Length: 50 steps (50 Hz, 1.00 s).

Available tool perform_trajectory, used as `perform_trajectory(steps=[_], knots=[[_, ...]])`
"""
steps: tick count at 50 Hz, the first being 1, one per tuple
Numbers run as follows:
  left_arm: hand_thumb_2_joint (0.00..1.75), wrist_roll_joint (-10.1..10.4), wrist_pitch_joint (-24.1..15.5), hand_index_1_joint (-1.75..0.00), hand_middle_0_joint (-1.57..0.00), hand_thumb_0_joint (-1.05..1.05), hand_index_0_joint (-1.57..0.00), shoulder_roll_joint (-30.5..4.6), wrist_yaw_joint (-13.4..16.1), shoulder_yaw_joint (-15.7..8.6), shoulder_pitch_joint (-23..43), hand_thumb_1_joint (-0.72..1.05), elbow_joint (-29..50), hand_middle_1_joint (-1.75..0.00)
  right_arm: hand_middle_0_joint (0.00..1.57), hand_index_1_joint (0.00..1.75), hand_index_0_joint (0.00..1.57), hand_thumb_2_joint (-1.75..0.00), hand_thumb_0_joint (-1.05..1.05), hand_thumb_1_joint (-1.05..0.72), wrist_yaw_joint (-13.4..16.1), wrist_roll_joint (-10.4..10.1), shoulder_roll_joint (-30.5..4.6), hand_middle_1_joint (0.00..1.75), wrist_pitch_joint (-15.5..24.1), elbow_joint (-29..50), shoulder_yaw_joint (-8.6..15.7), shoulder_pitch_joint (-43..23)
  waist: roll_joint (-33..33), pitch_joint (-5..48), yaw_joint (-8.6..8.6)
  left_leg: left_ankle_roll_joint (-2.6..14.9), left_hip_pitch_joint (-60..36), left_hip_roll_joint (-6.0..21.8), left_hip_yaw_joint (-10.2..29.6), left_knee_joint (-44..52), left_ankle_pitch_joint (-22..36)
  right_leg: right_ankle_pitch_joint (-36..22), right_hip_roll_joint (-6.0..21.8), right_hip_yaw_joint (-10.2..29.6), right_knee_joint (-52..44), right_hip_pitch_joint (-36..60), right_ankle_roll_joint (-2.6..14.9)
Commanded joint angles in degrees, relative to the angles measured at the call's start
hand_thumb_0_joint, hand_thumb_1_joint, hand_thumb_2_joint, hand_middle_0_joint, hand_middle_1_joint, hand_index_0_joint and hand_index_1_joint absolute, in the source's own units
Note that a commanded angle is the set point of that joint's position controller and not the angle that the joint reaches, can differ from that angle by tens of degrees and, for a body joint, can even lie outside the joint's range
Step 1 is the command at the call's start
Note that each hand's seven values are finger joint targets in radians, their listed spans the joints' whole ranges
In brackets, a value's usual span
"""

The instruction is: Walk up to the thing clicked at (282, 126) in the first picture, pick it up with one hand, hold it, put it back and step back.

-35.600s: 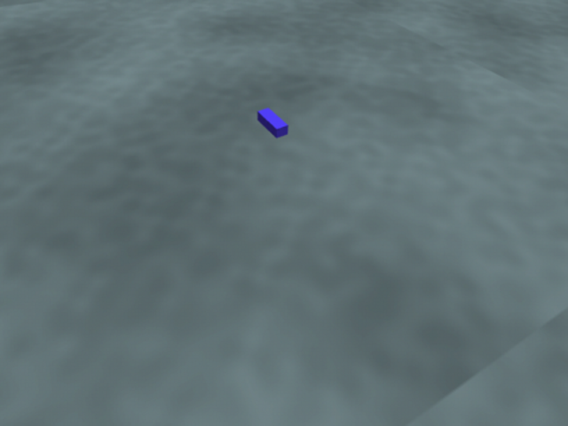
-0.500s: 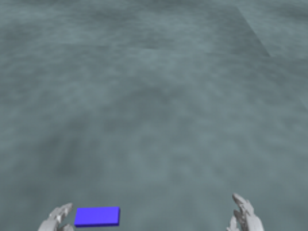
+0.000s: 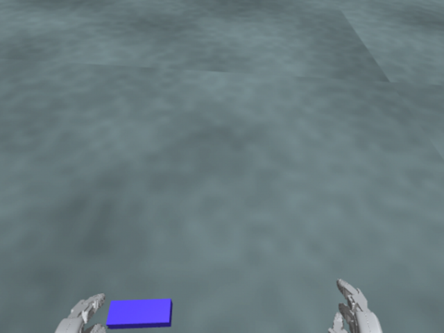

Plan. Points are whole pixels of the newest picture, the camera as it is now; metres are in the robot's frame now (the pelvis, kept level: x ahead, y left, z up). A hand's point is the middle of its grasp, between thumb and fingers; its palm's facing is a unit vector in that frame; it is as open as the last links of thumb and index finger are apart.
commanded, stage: home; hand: left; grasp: from above
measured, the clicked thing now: (141, 313) +0.38 +0.27 -0.68
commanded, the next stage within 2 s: stand in 0.14 s
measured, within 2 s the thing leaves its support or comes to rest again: neither
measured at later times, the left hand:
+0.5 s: hand out of the picture +0.11 +0.24 -0.10, palm faces +0.04 -0.94 -0.33, open 7.4 cm
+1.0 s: hand out of the picture +0.00 +0.26 -0.10, palm faces +0.06 -0.94 -0.33, open 7.4 cm
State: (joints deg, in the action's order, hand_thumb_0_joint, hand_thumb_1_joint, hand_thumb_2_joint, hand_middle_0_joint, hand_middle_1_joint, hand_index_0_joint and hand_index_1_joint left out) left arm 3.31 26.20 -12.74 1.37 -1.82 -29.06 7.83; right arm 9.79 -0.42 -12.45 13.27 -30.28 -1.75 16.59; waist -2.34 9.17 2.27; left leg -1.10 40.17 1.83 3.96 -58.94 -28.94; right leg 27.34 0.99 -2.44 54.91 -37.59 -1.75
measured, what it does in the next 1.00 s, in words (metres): rises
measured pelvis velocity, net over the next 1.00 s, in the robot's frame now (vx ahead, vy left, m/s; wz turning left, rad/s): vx -0.02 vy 0.02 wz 0.02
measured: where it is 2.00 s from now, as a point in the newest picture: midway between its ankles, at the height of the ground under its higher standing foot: outside the picture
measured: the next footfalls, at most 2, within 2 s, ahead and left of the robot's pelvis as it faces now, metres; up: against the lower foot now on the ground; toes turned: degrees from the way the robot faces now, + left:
none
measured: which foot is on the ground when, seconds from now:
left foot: down 0.00-1.00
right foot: down 0.00-1.00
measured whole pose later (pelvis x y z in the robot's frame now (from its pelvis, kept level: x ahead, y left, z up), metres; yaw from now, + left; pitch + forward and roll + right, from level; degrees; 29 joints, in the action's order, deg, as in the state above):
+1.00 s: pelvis -0.02 +0.02 +0.06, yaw +1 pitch -5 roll +0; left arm -1.9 1.1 -16.6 1.9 -2.1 -12.4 -63.4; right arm 0.6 1.5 -15.3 -0.1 -61.7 2.1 9.5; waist -0.1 -4.0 -1.3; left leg 1.3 8.2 -2.2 2.0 -25.2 -12.1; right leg 12.0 5.1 -1.6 23.7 -6.6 -3.9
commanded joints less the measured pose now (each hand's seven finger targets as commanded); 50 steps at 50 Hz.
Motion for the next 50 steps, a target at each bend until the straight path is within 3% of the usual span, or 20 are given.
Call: perform_trajectory(steps=[1, 9, 10, 11, 12, 13, 14, 15, 16, 17, 19, 21, 24, 28, 32, 36, 42, 45, 50], knots=[[0.9, -0.55, -2.92, -0.3, -0.2, 0.0, -0.2, -6.33, 0.11, -3.42, 0.65, 0.9, 10.74, -0.3, 0.2, 0.3, 0.2, -0.9, 0.0, -0.9, 1.08, 0.08, -7.6, 0.3, 3.27, 8.81, 3.45, -3.52, -1.02, 4.36, 0.09, 1.29, -5.35, -1.21, -1.47, 10.09, 12.85, -10.73, -2.03, -1.72, -8.28, 2.57, 1.58], [0.9, -0.36, -3.06, -0.3, -0.2, 0.0, -0.2, -5.86, 0.15, -3.01, 1.28, 0.9, 11.24, -0.3, 0.2, 0.3, 0.2, -0.9, 0.0, -0.9, 1.13, 0.04, -7.22, 0.3, 3.33, 9.3, 3.31, -3.99, 0.31, 4.53, 0.22, 1.5, -4.56, -1.47, -1.83, 9.58, 12.37, -10.67, -1.93, -1.61, -8.94, 3.01, 1.39], [0.9, -0.36, -2.89, -0.3, -0.2, 0.0, -0.2, -6.38, 0.17, -4.02, 0.15, 0.9, 9.94, -0.3, 0.2, 0.3, 0.2, -0.9, 0.0, -0.9, 1.23, 0.03, -7.37, 0.3, 3.34, 9.07, 3.47, -3.5, 0.72, 4.68, 0.16, 1.61, -4.71, -1.5, -1.87, 9.5, 12.19, -10.46, -1.88, -1.45, -8.9, 3.1, 1.37], [0.9, -0.46, -3.14, -0.3, -0.2, 0.0, -0.2, -5.96, 0.2, -3.12, 1.86, 0.9, 11.89, -0.3, 0.2, 0.3, 0.2, -0.9, 0.0, -0.9, 1.19, 0.03, -7.09, 0.3, 3.41, 9.56, 3.28, -3.95, 0.0, 4.65, -0.01, 1.53, -4.3, -1.71, -2.18, 9.38, 12.16, -10.56, -1.75, -1.33, -9.15, 3.14, 1.42], [0.9, -7.16, -15.13, -0.3, -0.2, 0.0, -0.2, -11.36, 2.34, -3.29, 17.9, 0.9, -8.22, -0.3, 0.2, 0.3, 0.2, -0.9, 0.0, -0.9, -2.23, 7.15, -13.32, 0.3, -3.17, -5.43, 5.16, -6.75, 3.65, -8.56, -4.12, 4.0, -3.56, -0.42, 0.62, 13.81, 20.62, -8.93, 3.41, 2.43, -11.43, 15.55, 3.42], [0.9, -7.61, -18.78, -0.3, -0.2, 0.0, -0.2, -12.26, 2.13, -4.51, 13.49, 0.9, -18.72, -0.3, 0.2, 0.3, 0.2, -0.9, 0.0, -0.9, -3.96, 6.96, -14.11, 0.3, -5.26, -5.67, 6.24, -6.58, 5.5, -3.01, -3.58, 4.53, -8.2, -0.81, -1.14, 14.17, 21.34, -8.41, 3.92, 6.15, -12.34, 16.85, 5.51], [0.9, -7.14, -20.8, -0.3, -0.2, 0.0, -0.2, -12.32, 1.76, -4.02, 12.46, 0.9, -20.87, -0.3, 0.2, 0.3, 0.2, -0.9, 0.0, -0.9, -4.79, 7.61, -14.35, 0.3, -6.34, -3.83, 6.35, -7.59, 5.4, -3.42, -3.1, 4.69, -11.3, -0.95, -0.2, 13.74, 22.22, -11.54, 3.43, 7.62, -14.04, 12.99, 6.34], [0.9, -7.58, -22.23, -0.3, -0.2, 0.0, -0.2, -13.55, 1.67, -3.38, 11.98, 0.9, -23.95, -0.3, 0.2, 0.3, 0.2, -0.9, 0.0, -0.9, -5.69, 6.55, -13.81, 0.3, -7.02, -4.67, 6.52, -7.9, 5.4, -3.39, -3.76, 4.64, -11.86, -1.24, 0.55, 14.4, 20.26, -11.56, 4.1, 7.42, -14.6, 15.73, 6.38], [0.9, -7.56, -23.05, -0.3, -0.2, 0.0, -0.2, -13.09, 1.36, -3.33, 14.04, 0.9, -26.05, -0.3, 0.2, 0.3, 0.2, -0.9, 0.0, -0.9, -6.68, 5.12, -12.63, 0.3, -7.15, -6.72, 6.34, -6.7, 3.48, -1.14, -3.15, 4.49, -15.08, -1.13, -0.02, 15.51, 20.31, -14.32, 5.13, 8.01, -13.8, 16.98, 5.93], [0.9, -7.18, -23.11, -0.3, -0.2, 0.0, -0.2, -12.91, 1.14, -3.4, 15.89, 0.9, -28.63, -0.3, 0.2, 0.3, 0.2, -0.9, 0.0, -0.9, -7.55, 3.93, -12.14, 0.3, -7.47, -7.92, 6.18, -6.53, 4.35, -1.81, -3.47, 4.32, -16.33, -1.76, -0.68, 16.43, 18.14, -12.86, 5.2, 7.91, -15.11, 16.18, 5.31], [0.9, -6.38, -23.82, -0.3, -0.2, 0.0, -0.2, -12.92, 1.17, -3.61, 16.57, 0.9, -33.82, -0.3, 0.2, 0.3, 0.2, -0.9, 0.0, -0.9, -8.44, 3.02, -12.02, 0.3, -8.22, -9.84, 6.59, -7.14, 6.05, -1.93, -3.71, 3.8, -17.44, -1.9, -0.68, 16.73, 18.79, -14.34, 5.82, 8.01, -18.02, 18.12, 4.76], [0.9, -6.23, -24.82, -0.3, -0.2, 0.0, -0.2, -13.09, 1.31, -3.57, 18.41, 0.9, -38.48, -0.3, 0.2, 0.3, 0.2, -0.9, 0.0, -0.9, -8.82, 3.08, -11.53, 0.3, -9.13, -12.18, 6.64, -7.2, 6.88, -3.2, -3.22, 3.84, -19.82, -1.91, -0.73, 18.36, 17.7, -13.58, 6.59, 8.7, -20.86, 17.74, 4.19], [0.9, -5.98, -25.97, -0.3, -0.2, 0.0, -0.2, -12.73, 1.45, -3.67, 20.02, 0.9, -44.01, -0.3, 0.2, 0.3, 0.2, -0.9, 0.0, -0.9, -8.68, 3.34, -12.52, 0.3, -9.86, -15.02, 6.93, -6.34, 3.39, -4.32, -2.91, 4.22, -22.3, -0.66, 0.97, 22.52, 21.17, -15.91, 5.57, 6.2, -21.23, 20.13, 3.12], [0.9, -5.38, -26.2, -0.3, -0.2, 0.0, -0.2, -11.84, 1.45, -3.45, 18.93, 0.9, -50.94, -0.3, 0.2, 0.3, 0.2, -0.9, 0.0, -0.9, -8.29, 3.27, -13.14, 0.3, -10.26, -18.06, 6.83, -7.57, -0.52, -6.53, -4.0, 4.6, -23.83, 1.6, 4.33, 28.48, 24.55, -17.44, 3.84, 3.32, -22.32, 23.38, 2.4], [0.9, -5.27, -25.79, -0.3, -0.2, 0.0, -0.2, -11.5, 1.2, -3.05, 18.36, 0.9, -56.81, -0.3, 0.2, 0.3, 0.2, -0.9, 0.0, -0.9, -7.94, 2.97, -14.56, 0.3, -11.02, -20.83, 6.72, -8.56, -3.33, -9.6, -3.93, 4.23, -23.11, 3.12, 7.18, 37.18, 14.08, -13.82, 3.23, 2.26, -25.79, 26.69, 1.92], [0.9, -5.36, -26.23, -0.3, -0.2, 0.0, -0.2, -12.47, 1.02, -2.89, 18.16, 0.9, -61.13, -0.3, 0.2, 0.3, 0.2, -0.9, 0.0, -0.9, -7.79, 2.51, -14.76, 0.3, -11.61, -23.52, 6.73, -8.51, -1.09, -10.88, -3.52, 3.31, -25.48, 2.78, 6.39, 39.22, 13.95, -15.17, 4.09, 2.73, -29.85, 28.87, 1.86], [0.9, -5.31, -26.62, -0.3, -0.2, 0.0, -0.2, -13.0, 1.06, -2.29, 18.57, 0.9, -65.37, -0.3, 0.2, 0.3, 0.2, -0.9, 0.0, -0.9, -7.76, 2.06, -14.97, 0.3, -11.84, -26.54, 6.71, -8.19, 0.29, -10.8, -3.15, 2.87, -29.02, 2.68, 5.31, 40.45, 19.05, -17.28, 5.22, 3.01, -33.21, 31.04, 1.54], [0.9, -5.41, -26.39, -0.3, -0.2, 0.0, -0.2, -13.62, 1.06, -2.21, 18.53, 0.9, -67.05, -0.3, 0.2, 0.3, 0.2, -0.9, 0.0, -0.9, -7.86, 2.08, -14.75, 0.3, -12.21, -27.37, 6.63, -8.5, 0.33, -12.77, -3.03, 2.69, -27.34, 2.72, 5.81, 42.6, 13.12, -14.14, 4.88, 2.63, -34.05, 30.5, 1.33], [0.9, -5.42, -26.86, -0.3, -0.2, 0.0, -0.2, -14.0, 1.11, -1.96, 18.4, 0.9, -68.53, -0.3, 0.2, 0.3, 0.2, -0.9, 0.0, -0.9, -8.16, 1.8, -14.47, 0.3, -12.39, -28.29, 6.42, -9.21, 2.68, -12.49, -2.93, 2.75, -30.19, 2.44, 4.89, 41.3, 17.28, -14.99, 5.89, 3.31, -36.23, 30.05, 1.38]])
